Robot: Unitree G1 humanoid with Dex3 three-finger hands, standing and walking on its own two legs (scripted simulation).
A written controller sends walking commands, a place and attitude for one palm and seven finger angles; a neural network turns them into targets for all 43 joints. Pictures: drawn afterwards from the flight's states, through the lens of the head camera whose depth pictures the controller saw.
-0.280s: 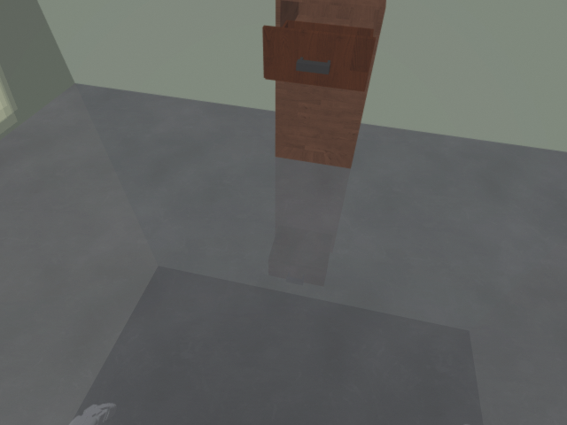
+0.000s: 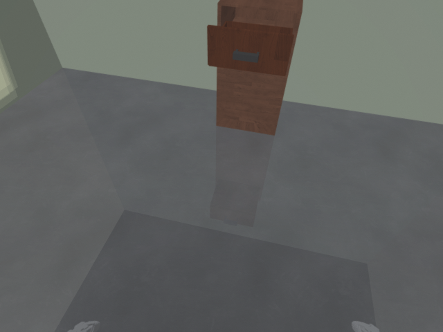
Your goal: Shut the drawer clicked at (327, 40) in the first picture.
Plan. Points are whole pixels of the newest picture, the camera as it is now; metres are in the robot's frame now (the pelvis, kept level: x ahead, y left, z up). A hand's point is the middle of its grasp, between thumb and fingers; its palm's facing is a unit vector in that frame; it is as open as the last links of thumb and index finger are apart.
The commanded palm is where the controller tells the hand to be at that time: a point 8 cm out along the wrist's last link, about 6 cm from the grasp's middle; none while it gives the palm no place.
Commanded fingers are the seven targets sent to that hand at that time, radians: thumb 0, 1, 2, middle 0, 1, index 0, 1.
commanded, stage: stand and wait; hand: left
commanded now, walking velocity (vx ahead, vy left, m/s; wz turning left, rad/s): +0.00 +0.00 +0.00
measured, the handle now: (246, 54) +1.24 -0.03 -0.06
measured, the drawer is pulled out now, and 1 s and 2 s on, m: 0.30 0.30 0.30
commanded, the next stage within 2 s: look at it before walking up in 0.58 s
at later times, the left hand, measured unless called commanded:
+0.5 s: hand out of the picture +0.05 +0.24 -0.15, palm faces -0.02 -0.94 -0.34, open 7.3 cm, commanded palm none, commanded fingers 0.00 0.90 0.90 -0.20 -0.30 -0.20 -0.30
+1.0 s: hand out of the picture +0.04 +0.23 -0.15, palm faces -0.03 -0.94 -0.33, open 7.3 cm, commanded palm none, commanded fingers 0.00 0.90 0.90 -0.20 -0.30 -0.20 -0.30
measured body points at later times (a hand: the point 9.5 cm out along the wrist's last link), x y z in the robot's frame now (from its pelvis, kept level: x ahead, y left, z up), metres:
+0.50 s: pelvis -0.02 -0.01 +0.01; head -0.02 -0.01 +0.46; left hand +0.05 +0.28 -0.12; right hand +0.06 -0.31 -0.13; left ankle -0.03 +0.11 -0.74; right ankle -0.03 -0.13 -0.74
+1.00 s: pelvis -0.03 -0.02 +0.01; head -0.02 -0.01 +0.46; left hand +0.05 +0.28 -0.13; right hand +0.04 -0.31 -0.13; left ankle -0.03 +0.11 -0.74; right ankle -0.03 -0.13 -0.74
